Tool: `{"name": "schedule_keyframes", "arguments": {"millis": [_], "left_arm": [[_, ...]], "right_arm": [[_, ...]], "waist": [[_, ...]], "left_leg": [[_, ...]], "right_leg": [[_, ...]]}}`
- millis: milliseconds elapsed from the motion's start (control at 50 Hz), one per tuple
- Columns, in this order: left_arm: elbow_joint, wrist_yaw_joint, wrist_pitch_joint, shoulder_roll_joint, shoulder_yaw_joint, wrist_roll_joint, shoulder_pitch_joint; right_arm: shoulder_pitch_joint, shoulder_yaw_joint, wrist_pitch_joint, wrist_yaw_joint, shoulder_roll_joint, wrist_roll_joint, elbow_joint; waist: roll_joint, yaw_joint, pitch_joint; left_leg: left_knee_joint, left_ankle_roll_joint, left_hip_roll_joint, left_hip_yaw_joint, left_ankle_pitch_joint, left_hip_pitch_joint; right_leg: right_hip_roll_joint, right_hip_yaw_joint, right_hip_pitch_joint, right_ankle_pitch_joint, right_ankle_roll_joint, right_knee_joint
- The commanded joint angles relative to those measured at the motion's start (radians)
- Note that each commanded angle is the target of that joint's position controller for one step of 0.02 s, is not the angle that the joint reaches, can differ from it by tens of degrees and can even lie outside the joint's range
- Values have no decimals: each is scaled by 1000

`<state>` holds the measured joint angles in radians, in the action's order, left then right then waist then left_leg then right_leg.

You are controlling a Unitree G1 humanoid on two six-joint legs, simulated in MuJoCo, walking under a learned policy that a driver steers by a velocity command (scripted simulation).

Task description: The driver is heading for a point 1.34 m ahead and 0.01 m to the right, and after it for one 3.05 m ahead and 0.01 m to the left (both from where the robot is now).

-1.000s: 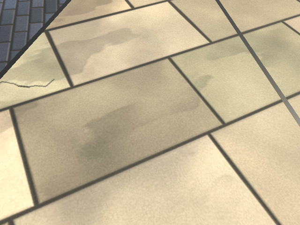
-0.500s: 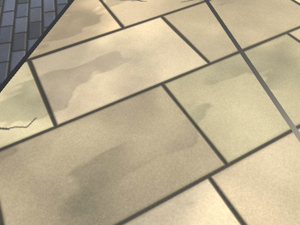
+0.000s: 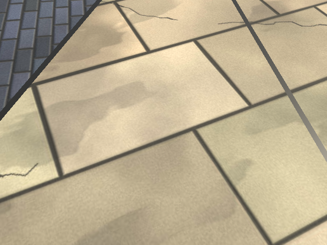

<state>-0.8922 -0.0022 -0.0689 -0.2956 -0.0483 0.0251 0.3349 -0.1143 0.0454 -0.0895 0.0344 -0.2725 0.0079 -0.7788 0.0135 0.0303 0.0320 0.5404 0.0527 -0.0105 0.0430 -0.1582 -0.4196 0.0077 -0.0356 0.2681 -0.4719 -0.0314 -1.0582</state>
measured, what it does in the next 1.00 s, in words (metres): walks ahead: right foot, then left foot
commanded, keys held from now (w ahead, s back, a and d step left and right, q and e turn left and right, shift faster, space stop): w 0.06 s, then no key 0.94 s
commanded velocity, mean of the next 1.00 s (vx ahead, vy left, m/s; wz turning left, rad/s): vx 0.15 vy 0.00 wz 0.00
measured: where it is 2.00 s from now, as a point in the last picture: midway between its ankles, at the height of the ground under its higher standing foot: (173, 187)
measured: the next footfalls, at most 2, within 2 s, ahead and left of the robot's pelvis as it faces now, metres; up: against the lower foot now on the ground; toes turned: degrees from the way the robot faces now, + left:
right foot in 0.36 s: +0.34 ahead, -0.12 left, +0.00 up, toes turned -1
left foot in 0.64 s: +0.25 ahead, +0.13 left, +0.00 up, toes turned +1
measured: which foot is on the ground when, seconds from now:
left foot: down 0.00-0.38, up 0.40-0.62, down 0.64-1.00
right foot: up 0.00-0.34, down 0.36-1.00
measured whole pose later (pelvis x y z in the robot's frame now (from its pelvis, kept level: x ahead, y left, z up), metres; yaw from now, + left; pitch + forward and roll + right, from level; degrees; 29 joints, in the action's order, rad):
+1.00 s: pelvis +0.25 +0.00 +0.01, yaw +0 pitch -1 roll +0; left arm -1.00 0.02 0.01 -0.24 -0.04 0.00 0.14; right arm -0.22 0.02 -0.01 -0.03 -0.22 0.00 -1.05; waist 0.00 -0.01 0.04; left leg 0.51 -0.01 0.02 0.00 -0.34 -0.15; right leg 0.01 0.01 0.28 -0.20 0.00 -0.50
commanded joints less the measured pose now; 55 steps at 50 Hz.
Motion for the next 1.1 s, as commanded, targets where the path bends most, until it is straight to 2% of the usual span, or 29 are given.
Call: {"name": "schedule_keyframes", "arguments": {"millis": [20,40,60,120,160,200,280,320,360,380,400,420,440,460,480,500,560,600,620,640,660,680,700,720,800,1020,1040,1060,1100], "left_arm": [[102,3,-37,-122,-29,-4,-77],[98,2,-27,-110,-30,-7,-57],[92,3,-16,-92,-29,-8,-39],[102,13,6,-63,-25,-25,-59],[114,13,7,-41,-17,-32,-99],[124,7,4,-21,-8,-30,-162],[144,-6,2,-40,-11,-27,-242],[150,-13,-4,-64,-18,-34,-246],[114,-12,-10,-91,-32,-45,-155],[105,-4,-12,-153,-47,-54,-110],[104,4,-2,-178,-46,-65,-91],[94,4,14,-89,-26,-56,-66],[88,-3,21,-52,-11,-41,-77],[90,-5,26,-59,-10,-37,-129],[99,-4,29,-65,-10,-38,-188],[105,1,31,-78,-13,-42,-244],[99,11,43,-69,-14,-53,-307],[81,17,49,-63,-13,-37,-306],[67,18,50,-52,-10,-30,-288],[50,17,50,-35,-3,-30,-260],[43,15,51,-37,-3,-39,-245],[47,18,54,-28,-6,-38,-235],[39,23,54,-37,-6,-44,-250],[32,26,53,-34,-8,-41,-241],[-9,26,54,-32,-9,-35,-217],[-88,32,70,-39,-13,-25,-211],[-103,33,73,-29,-11,-24,-195],[-111,33,76,-29,-12,-20,-194],[-108,32,71,-35,-16,-16,-219]], "right_arm": [[-122,34,-3,-4,-123,-9,13],[-101,28,-7,-4,-105,-19,14],[-96,28,-11,-3,-101,-18,10],[-96,34,-20,-11,-130,-17,-16],[-98,35,-11,-24,-139,-18,-32],[-115,33,-1,-32,-142,-16,-47],[-161,31,20,-39,-152,-8,-92],[-146,33,32,-43,-154,-2,-104],[-131,28,43,-47,-139,3,-112],[-172,21,38,-48,-117,-15,-113],[-305,0,28,-42,-51,-33,-132],[-307,-10,36,-42,-43,-21,-152],[-243,4,54,-42,-96,-1,-140],[-191,11,76,-51,-108,8,-131],[-163,16,98,-61,-109,4,-130],[-156,19,116,-70,-108,-3,-130],[-199,14,126,-80,-67,-9,-167],[-220,13,120,-73,-51,-17,-194],[-213,14,119,-69,-52,-27,-199],[-190,13,118,-67,-67,-39,-189],[-166,16,117,-71,-104,-37,-173],[-135,25,112,-70,-138,-22,-188],[-104,16,99,-69,-98,-21,-184],[-93,10,87,-69,-77,-26,-190],[-126,7,60,-66,-78,-15,-217],[-156,-1,74,-69,-62,-11,-258],[-177,-2,76,-69,-55,-9,-271],[-183,2,79,-69,-64,-4,-276],[-182,16,80,-72,-104,6,-265]], "waist": [[-73,-73,-84],[-99,-42,-78],[-106,-28,-76],[-76,-1,-39],[-74,-5,-42],[-84,-32,-50],[-91,-65,-66],[-96,-53,-69],[-69,-2,-103],[0,-6,-165],[150,-64,-286],[215,-21,-354],[163,-9,-311],[113,-18,-234],[88,-30,-169],[104,-51,-131],[142,-82,-115],[122,-96,-129],[107,-93,-122],[76,-81,-92],[28,-54,-50],[-98,-14,-5],[-110,-20,11],[-120,-11,4],[-66,-25,-26],[-15,-38,-49],[-20,-41,-68],[-40,-40,-48],[-103,-51,39]], "left_leg": [[-298,176,280,-408,-15,411],[-325,171,257,-360,42,344],[-352,177,245,-327,73,308],[-356,193,234,-194,490,239],[-338,171,198,-104,624,229],[-330,141,160,-45,626,223],[-285,131,192,-67,563,316],[-220,119,214,-96,544,359],[-95,73,170,-93,497,361],[20,24,104,-60,386,304],[198,-33,33,-44,0,116],[350,-74,-6,-72,-458,36],[413,-84,15,-110,-562,-4],[441,-90,38,-112,-530,-37],[423,-98,55,-108,-482,-38],[379,-105,74,-111,-422,3],[194,-102,60,-66,-256,176],[40,-82,40,-30,-78,279],[-15,-68,35,-23,-35,312],[-70,-47,65,-57,-14,306],[-129,-21,119,-111,-91,252],[-154,2,108,-116,-303,90],[-195,-9,99,-118,-352,17],[-213,-26,102,-119,-328,3],[-165,-48,83,-94,-121,102],[-130,-40,64,-65,76,187],[-144,-34,58,-59,-18,199],[-161,-17,58,-68,-164,184],[-228,51,118,-168,-472,157]], "right_leg": [[108,-34,442,129,-9,-121],[131,-42,380,169,-4,-93],[137,-39,347,186,3,-68],[126,-13,331,230,48,35],[113,5,306,333,62,176],[84,31,240,465,57,332],[48,21,194,540,41,478],[40,14,180,481,14,523],[19,31,34,600,-21,644],[102,-42,-120,995,-55,621],[271,-203,-394,1256,-187,543],[357,-325,-428,1190,-284,583],[338,-341,-348,925,-274,641],[311,-327,-260,694,-239,689],[292,-302,-159,525,-214,736],[269,-277,-64,388,-188,779],[189,-161,87,249,-145,821],[160,-111,113,150,-122,805],[143,-97,128,60,-93,799],[121,-86,141,-18,-49,791],[87,-62,134,-43,-13,756],[31,5,40,49,15,723],[28,11,-46,138,22,670],[28,16,-84,200,14,645],[33,16,-89,368,-9,617],[35,22,-120,525,-2,587],[20,39,-127,430,-2,581],[-5,65,-106,275,-1,558],[-46,106,27,8,0,479]]}}
Keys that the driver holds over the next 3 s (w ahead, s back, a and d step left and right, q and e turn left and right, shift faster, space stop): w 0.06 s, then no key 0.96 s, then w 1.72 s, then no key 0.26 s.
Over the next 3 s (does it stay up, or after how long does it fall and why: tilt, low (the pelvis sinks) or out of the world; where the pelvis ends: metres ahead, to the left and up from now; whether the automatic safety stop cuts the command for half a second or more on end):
stays up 1.23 0.04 0.01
